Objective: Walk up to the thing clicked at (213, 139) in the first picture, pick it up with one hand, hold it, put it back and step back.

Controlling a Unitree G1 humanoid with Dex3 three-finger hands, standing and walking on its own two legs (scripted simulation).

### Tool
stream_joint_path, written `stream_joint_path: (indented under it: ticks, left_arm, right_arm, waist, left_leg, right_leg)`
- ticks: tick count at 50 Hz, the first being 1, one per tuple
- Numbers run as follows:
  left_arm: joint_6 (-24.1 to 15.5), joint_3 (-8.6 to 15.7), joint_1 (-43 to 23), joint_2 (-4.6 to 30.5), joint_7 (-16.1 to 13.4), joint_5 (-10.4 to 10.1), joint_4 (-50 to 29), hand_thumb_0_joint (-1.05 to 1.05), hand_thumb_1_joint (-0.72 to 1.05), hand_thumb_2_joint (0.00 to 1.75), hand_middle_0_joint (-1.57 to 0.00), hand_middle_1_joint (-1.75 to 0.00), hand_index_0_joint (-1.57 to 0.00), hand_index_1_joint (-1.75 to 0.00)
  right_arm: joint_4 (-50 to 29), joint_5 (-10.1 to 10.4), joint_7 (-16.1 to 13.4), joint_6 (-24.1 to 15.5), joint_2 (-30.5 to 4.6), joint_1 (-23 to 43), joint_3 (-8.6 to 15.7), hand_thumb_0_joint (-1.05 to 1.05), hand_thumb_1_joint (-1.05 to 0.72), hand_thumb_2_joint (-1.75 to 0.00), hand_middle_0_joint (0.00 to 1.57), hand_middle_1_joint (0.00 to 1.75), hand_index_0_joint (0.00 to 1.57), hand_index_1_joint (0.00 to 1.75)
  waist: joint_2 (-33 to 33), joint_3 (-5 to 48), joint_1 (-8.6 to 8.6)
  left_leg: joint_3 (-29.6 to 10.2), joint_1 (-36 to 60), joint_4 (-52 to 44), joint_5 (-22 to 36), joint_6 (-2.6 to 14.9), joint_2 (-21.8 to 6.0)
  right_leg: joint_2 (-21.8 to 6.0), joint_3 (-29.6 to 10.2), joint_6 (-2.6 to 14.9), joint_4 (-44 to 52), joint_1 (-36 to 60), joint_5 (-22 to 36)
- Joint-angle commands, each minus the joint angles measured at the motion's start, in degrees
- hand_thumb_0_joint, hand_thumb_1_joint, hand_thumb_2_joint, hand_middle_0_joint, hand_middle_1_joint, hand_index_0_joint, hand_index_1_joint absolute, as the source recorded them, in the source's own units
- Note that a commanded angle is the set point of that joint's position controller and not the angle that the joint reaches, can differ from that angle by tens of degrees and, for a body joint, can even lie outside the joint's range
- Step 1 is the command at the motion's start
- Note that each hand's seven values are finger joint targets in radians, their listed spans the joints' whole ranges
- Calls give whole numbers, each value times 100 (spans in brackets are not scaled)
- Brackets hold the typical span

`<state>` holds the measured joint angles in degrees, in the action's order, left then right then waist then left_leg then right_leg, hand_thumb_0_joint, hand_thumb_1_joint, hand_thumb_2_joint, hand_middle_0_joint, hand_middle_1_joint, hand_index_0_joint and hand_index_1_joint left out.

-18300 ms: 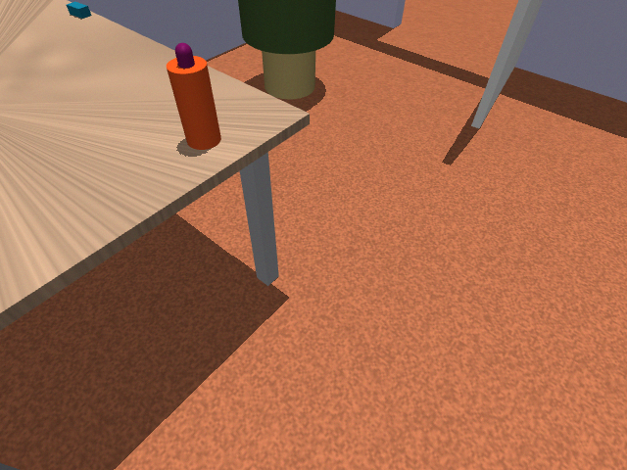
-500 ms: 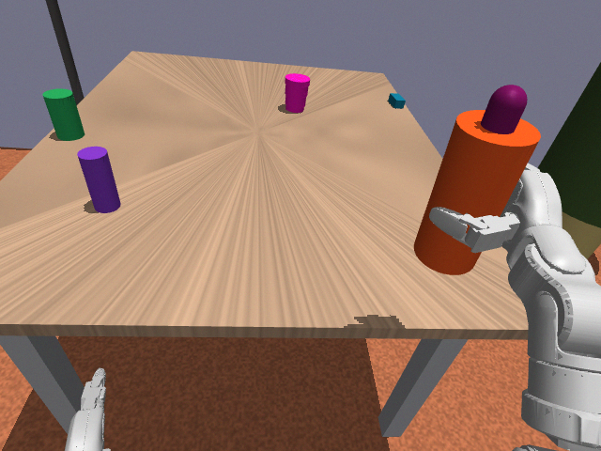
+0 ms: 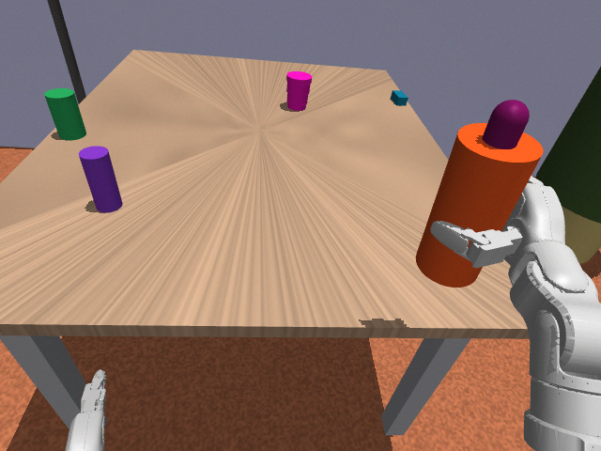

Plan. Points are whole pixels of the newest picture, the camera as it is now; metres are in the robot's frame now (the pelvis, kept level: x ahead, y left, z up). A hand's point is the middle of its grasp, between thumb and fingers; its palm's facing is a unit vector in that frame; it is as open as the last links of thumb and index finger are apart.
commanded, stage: hold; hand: right
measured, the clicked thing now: (475, 197) +0.32 -0.17 +0.26
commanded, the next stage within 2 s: crouch in 0.50 s
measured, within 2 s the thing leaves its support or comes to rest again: neither
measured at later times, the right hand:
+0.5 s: hand (474, 205) +0.32 -0.18 +0.24, palm faces +0.20 +0.98 -0.04, open 10.8 cm
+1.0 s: hand (458, 225) +0.37 -0.20 +0.18, palm faces +0.26 +0.97 -0.03, open 10.8 cm
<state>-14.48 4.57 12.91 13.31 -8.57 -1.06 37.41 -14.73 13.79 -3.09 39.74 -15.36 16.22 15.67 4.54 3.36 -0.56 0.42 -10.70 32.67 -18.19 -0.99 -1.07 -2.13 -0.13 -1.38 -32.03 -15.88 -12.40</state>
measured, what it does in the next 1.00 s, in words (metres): stands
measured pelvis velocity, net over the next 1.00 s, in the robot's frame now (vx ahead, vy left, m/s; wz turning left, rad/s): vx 0.00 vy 0.00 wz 0.00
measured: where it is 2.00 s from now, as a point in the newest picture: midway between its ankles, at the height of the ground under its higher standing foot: outside the picture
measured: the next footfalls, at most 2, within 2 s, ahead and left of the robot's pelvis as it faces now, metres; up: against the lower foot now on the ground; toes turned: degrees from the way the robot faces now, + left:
none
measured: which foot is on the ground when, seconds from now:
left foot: down 0.00-1.00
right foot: down 0.00-1.00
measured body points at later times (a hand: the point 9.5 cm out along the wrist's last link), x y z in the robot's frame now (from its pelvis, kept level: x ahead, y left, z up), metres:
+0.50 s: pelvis +0.01 +0.00 +0.00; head -0.04 +0.03 +0.45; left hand +0.18 +0.26 -0.07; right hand +0.31 -0.23 +0.25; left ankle +0.00 +0.13 -0.73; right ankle +0.06 -0.14 -0.73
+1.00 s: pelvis +0.00 +0.00 +0.00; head -0.02 +0.02 +0.45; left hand +0.16 +0.27 -0.07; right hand +0.35 -0.25 +0.18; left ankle +0.00 +0.13 -0.73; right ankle +0.06 -0.14 -0.73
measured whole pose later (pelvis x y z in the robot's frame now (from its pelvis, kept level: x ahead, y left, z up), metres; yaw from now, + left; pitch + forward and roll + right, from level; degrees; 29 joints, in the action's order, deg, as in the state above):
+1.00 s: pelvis +0.00 +0.00 +0.00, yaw +0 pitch -2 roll +0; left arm -15.7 4.5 12.2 13.8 -9.1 -0.6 40.0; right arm 7.2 10.2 -2.3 30.1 -17.1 23.6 17.0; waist 2.6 1.4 0.2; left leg 0.6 -13.7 34.0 -18.4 -0.6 -0.7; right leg -2.4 -0.4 -1.8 -32.8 -18.7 -12.3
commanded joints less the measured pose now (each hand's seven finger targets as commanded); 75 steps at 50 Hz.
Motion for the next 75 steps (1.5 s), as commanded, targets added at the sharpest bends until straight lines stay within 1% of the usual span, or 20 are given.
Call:
stream_joint_path:
  ticks: [1, 5, 16, 26, 30, 33, 34, 38, 48, 50, 52, 56, 58, 64, 65, 67, 68, 70, 71, 75]
  left_arm:
    - [-387, 287, -966, 761, -82, 19, -848, 0, -55, 5, -5, -6, -5, -6]
    - [-405, 86, -1093, 632, -109, 25, -963, 0, -55, 5, -5, -6, -6, -6]
    - [-387, 293, -774, 762, -48, 11, -882, 0, -55, 5, -5, -6, -5, -6]
    - [-399, 157, -1184, 699, -65, 29, -853, 0, -56, 6, -6, -6, -5, -7]
    - [-369, 265, -883, 795, -96, 33, -895, 0, -52, 4, -5, -6, -7, -3]
    - [-330, 76, -740, 547, -53, 22, -817, 0, -54, 5, -5, -5, -5, -5]
    - [-301, 153, -682, 550, -54, 23, -606, 0, -54, 5, -5, -5, -6, -5]
    - [-290, 351, -703, 787, -46, 53, -604, 0, -54, 5, -5, -5, -5, -5]
    - [-553, 94, -1015, 688, -129, 61, -777, 0, -54, 4, -5, -5, -6, -5]
    - [-573, -111, -926, 453, -103, 67, -636, 0, -55, 5, -5, -5, -5, -5]
    - [-635, 112, -967, 749, -128, 89, -1016, 0, -54, 5, -5, -5, -6, -5]
    - [-610, -172, -622, 383, -89, 94, -782, 0, -54, 5, -5, -5, -6, -4]
    - [-625, -21, -697, 605, -134, 124, -1200, 0, -54, 5, -5, -5, -6, -5]
    - [-531, 200, -747, 805, -217, 160, -1058, 0, -55, 5, -5, -5, -5, -5]
    - [-516, -21, -818, 541, -212, 161, -1069, 0, -55, 6, -6, -5, -5, -6]
    - [-499, 111, -755, 682, -247, 173, -1002, 0, -55, 5, -5, -5, -6, -5]
    - [-493, -82, -729, 488, -218, 167, -1042, 0, -55, 5, -6, -6, -6, -6]
    - [-440, 89, -539, 704, -218, 169, -876, 0, -55, 5, -6, -5, -6, -5]
    - [-433, -68, -541, 542, -172, 175, -845, 0, -55, 5, -6, -5, -6, -5]
    - [-417, 74, -310, 715, -89, 158, -887, 0, -54, 4, -6, -5, -6, -5]
  right_arm:
    - [-1967, 127, -30, -869, -1339, 3348, 680, 0, -13, -132, 123, 143, 129, 143]
    - [-1966, 101, -23, -808, -1168, 3443, 486, 0, -13, -131, 122, 142, 128, 142]
    - [-1704, 130, 73, -815, -1521, 3412, 902, 0, -16, -131, 123, 142, 128, 142]
    - [-1720, 38, 71, -702, -1147, 3480, 441, 0, -12, -131, 121, 141, 127, 141]
    - [-1693, 41, 24, -721, -1526, 3462, 809, 0, -9, -139, 124, 148, 131, 148]
    - [-1266, 96, 48, -741, -1243, 3132, 742, 0, -18, -137, 129, 148, 135, 148]
    - [-1454, 107, 18, -784, -1532, 3247, 1007, 0, -16, -137, 129, 148, 135, 148]
    - [-964, 30, 19, -898, -1443, 3389, 861, 0, -13, -138, 129, 149, 135, 149]
    - [439, -156, 196, -1897, -1404, 4160, 429, 0, -11, -128, 121, 138, 126, 138]
    - [905, -180, 259, -2138, -1575, 3958, 554, 0, -11, -128, 121, 138, 127, 138]
    - [605, -217, 230, -2416, -2031, 4205, 771, 0, -12, -128, 121, 138, 126, 138]
    - [549, -199, 165, -2873, -2150, 3932, 933, 0, -10, -130, 123, 141, 129, 141]
    - [-163, -193, 108, -3165, -2515, 4346, 1113, 0, -10, -131, 124, 142, 130, 142]
    - [710, -109, 127, -3522, -2077, 3922, 867, 0, -10, -131, 123, 141, 129, 141]
    - [423, -140, 147, -3604, -2007, 4272, 705, 0, -9, -130, 121, 140, 127, 141]
    - [1138, -170, 170, -3627, -1823, 4145, 623, 0, -10, -129, 120, 139, 126, 139]
    - [1294, -186, 217, -3671, -1628, 4195, 436, 0, -11, -129, 120, 138, 126, 139]
    - [2189, -216, 303, -3676, -1662, 3983, 502, 0, -8, -128, 119, 138, 125, 138]
    - [2271, -239, 361, -3732, -1535, 4160, 379, 0, -7, -126, 117, 136, 123, 136]
    - [2406, -290, 418, -3966, -2023, 4814, 616, 0, -8, -126, 115, 134, 121, 134]
  waist:
    - [10, 1287, 16]
    - [-96, 1276, 35]
    - [-110, 1416, 0]
    - [-29, 1265, 23]
    - [-185, 1631, -27]
    - [-317, 1191, -35]
    - [-314, 1247, -73]
    - [-283, 1146, 72]
    - [-366, 1471, 163]
    - [-133, 1677, 131]
    - [-34, 2235, 139]
    - [375, 1906, 77]
    - [327, 2236, 111]
    - [272, 1816, 292]
    - [472, 1912, 310]
    - [206, 1745, 418]
    - [236, 1745, 432]
    - [-69, 1671, 512]
    - [-5, 1703, 499]
    - [137, 1947, 488]
  left_leg:
    - [269, -584, -685, 753, 53, 171]
    - [280, -549, -681, 868, 47, 169]
    - [309, -522, -643, 878, 54, 182]
    - [287, -573, -674, 911, 48, 157]
    - [308, -381, -594, 1312, 25, 157]
    - [302, -413, -643, 1182, -4, 144]
    - [275, -381, -642, 1241, -11, 136]
    - [237, -596, -639, 1177, -2, 150]
    - [173, -873, -594, 749, 5, 113]
    - [123, -791, -536, 1012, -3, 74]
    - [110, -627, -452, 1341, -3, 89]
    - [141, -679, -440, 1310, 33, 113]
    - [124, -631, -393, 1432, 46, 146]
    - [103, -926, -426, 1067, 53, 197]
    - [102, -978, -373, 1126, 75, 208]
    - [142, -1069, -363, 1070, 64, 232]
    - [142, -1041, -355, 1137, 64, 222]
    - [168, -1149, -375, 1070, 34, 239]
    - [130, -1153, -356, 1164, 28, 214]
    - [154, -1216, -242, 1395, 44, 211]
  right_leg:
    - [162, 114, 151, 403, 1158, 314]
    - [165, 102, 157, 374, 1183, 449]
    - [171, 134, 142, 396, 1179, 473]
    - [167, 91, 147, 375, 1174, 518]
    - [175, 93, 152, 270, 1382, 941]
    - [213, 158, 173, 289, 1013, 744]
    - [217, 158, 185, 295, 1028, 768]
    - [188, 163, 182, 312, 1056, 654]
    - [111, 63, 186, 249, 1078, 220]
    - [159, 83, 199, 180, 1062, 447]
    - [167, 112, 186, 105, 1265, 750]
    - [182, 143, 183, 134, 1040, 690]
    - [143, 126, 178, 96, 1285, 797]
    - [76, 84, 170, 132, 1052, 353]
    - [56, 62, 145, 148, 1173, 438]
    - [29, 36, 151, 149, 1120, 392]
    - [32, 26, 151, 125, 1044, 460]
    - [13, 14, 173, 142, 953, 369]
    - [32, 40, 167, 106, 937, 442]
    - [40, 45, 131, 33, 1057, 837]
